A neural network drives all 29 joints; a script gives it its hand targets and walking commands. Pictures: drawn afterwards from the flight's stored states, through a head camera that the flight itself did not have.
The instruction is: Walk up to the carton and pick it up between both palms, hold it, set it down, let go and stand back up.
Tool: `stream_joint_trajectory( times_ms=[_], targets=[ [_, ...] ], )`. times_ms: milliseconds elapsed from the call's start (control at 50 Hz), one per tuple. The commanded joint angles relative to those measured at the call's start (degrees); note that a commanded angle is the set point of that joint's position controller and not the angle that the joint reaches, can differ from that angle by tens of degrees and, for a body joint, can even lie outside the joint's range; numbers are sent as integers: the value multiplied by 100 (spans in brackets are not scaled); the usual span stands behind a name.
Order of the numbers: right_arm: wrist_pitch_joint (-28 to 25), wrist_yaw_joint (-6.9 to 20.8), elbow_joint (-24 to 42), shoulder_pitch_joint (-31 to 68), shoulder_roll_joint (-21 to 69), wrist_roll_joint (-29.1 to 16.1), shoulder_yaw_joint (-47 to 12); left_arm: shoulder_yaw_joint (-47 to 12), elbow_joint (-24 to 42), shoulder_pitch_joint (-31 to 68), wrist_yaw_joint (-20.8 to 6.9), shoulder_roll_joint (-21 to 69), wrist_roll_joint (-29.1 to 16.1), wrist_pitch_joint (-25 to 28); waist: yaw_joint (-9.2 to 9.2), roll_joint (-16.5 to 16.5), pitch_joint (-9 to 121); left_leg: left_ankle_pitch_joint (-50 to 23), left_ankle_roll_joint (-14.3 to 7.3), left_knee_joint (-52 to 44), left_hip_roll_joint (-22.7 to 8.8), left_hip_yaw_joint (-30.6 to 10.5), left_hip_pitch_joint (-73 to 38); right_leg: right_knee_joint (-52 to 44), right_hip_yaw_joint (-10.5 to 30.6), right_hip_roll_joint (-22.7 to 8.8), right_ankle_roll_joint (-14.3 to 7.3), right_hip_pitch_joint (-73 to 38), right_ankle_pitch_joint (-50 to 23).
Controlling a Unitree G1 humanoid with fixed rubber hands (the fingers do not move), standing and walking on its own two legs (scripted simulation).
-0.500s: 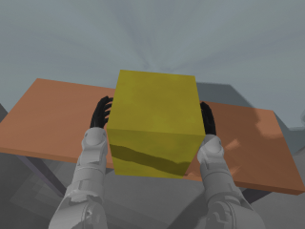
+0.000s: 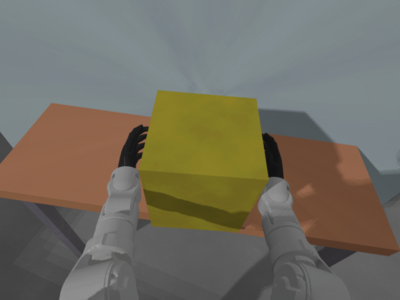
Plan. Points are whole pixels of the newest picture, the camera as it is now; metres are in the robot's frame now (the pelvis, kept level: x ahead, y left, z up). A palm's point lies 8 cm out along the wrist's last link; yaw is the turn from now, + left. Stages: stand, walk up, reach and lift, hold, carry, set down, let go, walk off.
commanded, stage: reach and lift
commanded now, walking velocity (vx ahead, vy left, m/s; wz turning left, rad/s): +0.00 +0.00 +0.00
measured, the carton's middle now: (200, 166) +0.41 +0.02 +0.03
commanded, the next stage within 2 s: none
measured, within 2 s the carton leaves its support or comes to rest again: neither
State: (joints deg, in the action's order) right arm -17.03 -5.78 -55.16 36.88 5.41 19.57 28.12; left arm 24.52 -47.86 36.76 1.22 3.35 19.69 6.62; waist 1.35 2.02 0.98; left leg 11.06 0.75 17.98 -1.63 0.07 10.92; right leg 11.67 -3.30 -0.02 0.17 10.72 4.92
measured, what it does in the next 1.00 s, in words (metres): stands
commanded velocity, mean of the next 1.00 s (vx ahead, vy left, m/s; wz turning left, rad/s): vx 0.00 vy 0.00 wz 0.00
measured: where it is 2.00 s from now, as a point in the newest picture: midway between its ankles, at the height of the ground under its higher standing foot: outside the picture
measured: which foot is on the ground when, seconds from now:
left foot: down 0.00-1.00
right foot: down 0.00-1.00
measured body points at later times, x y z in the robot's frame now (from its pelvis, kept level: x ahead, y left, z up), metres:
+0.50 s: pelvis -0.01 -0.01 +0.00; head +0.00 +0.02 +0.45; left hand +0.40 +0.16 +0.08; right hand +0.39 -0.14 +0.08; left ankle -0.03 +0.12 -0.75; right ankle +0.01 -0.12 -0.75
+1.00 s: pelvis -0.03 +0.00 +0.00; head -0.05 +0.04 +0.45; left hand +0.38 +0.17 +0.13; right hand +0.37 -0.14 +0.13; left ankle -0.03 +0.12 -0.75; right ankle +0.01 -0.12 -0.75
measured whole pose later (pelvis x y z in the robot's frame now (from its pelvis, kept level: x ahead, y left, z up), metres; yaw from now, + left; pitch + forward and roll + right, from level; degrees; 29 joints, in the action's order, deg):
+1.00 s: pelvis -0.03 +0.00 +0.00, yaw +0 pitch -4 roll -1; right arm -2.9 -7.6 -53.8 41.7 1.5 4.4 16.7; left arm 19.6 -36.7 40.5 1.9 1.3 17.0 -15.4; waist -1.0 4.0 -0.6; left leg 10.1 0.2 18.0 -1.0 0.2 4.1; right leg 12.6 -3.3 -0.7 0.4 4.2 4.5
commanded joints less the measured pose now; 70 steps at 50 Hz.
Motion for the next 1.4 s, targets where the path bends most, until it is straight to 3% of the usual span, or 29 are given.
stream_joint_trajectory(
  times_ms=[0, 120, 240, 340, 380, 560, 660, 740, 840, 980, 1100, 1240, 1380],
  targets=[
    [-774, 736, 161, 3441, 2622, 392, -1915, -1809, 225, 3679, -409, 3035, 59, 490, -64, -333, 3093, -2438, 322, 25, 60, 563, -264, 475, -289, 84, -79, -1775, -1981],
    [-701, 716, -157, 3583, 2581, 450, -1702, -1648, -24, 3883, -434, 2925, 169, 430, 6, -314, 2785, -1774, 233, -188, 67, 644, -172, 325, -264, 70, -71, -1647, -1230],
    [-536, 688, -253, 3912, 2623, 290, -1775, -1673, -208, 4076, -437, 2910, 77, 265, 19, -304, 2876, -1528, 152, -214, 94, 654, -146, 338, -186, 42, -88, -1647, -1070],
    [-442, 631, 5, 3981, 2766, -44, -2186, -1906, -24, 4154, -442, 2947, -185, 214, 1, -258, 3243, -1934, 165, -88, 140, 609, -197, 497, -113, 33, -27, -1991, -1863],
    [-327, 591, -4, 3922, 2803, -171, -2299, -2013, 56, 4133, -481, 2971, -270, 132, -96, -251, 3166, -1914, 160, -75, 147, 560, -233, 508, -85, 10, -17, -2036, -1947],
    [117, 546, 549, 3989, 2847, -781, -2943, -2267, 532, 4110, -568, 3122, -471, -347, -95, -228, 3068, -2283, 180, -3, 201, 442, -510, 522, -28, 33, 56, -2287, -2461],
    [472, 523, 906, 4010, 2716, -1106, -2991, -2234, 957, 3974, -661, 3110, -497, -923, -132, -189, 2656, -2257, 162, -35, 188, 385, -795, 369, -106, 79, 43, -2093, -1919],
    [594, 527, 1129, 4243, 2604, -1319, -3133, -2578, 1323, 4078, -635, 3303, -600, -1259, -220, -317, 2767, -2511, 238, 75, 195, 366, -1067, 358, -169, 144, 28, -1998, -1824],
    [905, 559, 1103, 4258, 2359, -1378, -2750, -2407, 1372, 3924, -691, 3197, -492, -1787, -299, -371, 2109, -1731, 198, -107, 192, 361, -1024, 156, -221, 150, -1, -1545, -620],
    [1046, 598, 1328, 4551, 2276, -1507, -2819, -2678, 1736, 4168, -631, 3278, -625, -2093, -415, -449, 2242, -1575, 213, -85, 179, 318, -1222, 161, -273, 166, -29, -1439, -369],
    [1304, 595, 1529, 4753, 2293, -1713, -2965, -2709, 1898, 4224, -590, 3231, -660, -2422, -353, -452, 2173, -1173, 130, -189, 196, 294, -1046, 170, -244, 154, -5, -1440, -104],
    [1675, 468, 1990, 4888, 2460, -2158, -3390, -2854, 2339, 4133, -614, 3209, -809, -2771, -444, -308, 2286, -1355, 69, -120, 258, 209, -1092, 243, -181, 158, 63, -1714, -489],
    [2138, 187, 2696, 4622, 2588, -2772, -4169, -3121, 3221, 3862, -698, 3090, -948, -3166, -585, -249, 2330, -1904, 95, 51, 386, 101, -1205, 419, -103, 203, 188, -2231, -1539]
  ],
)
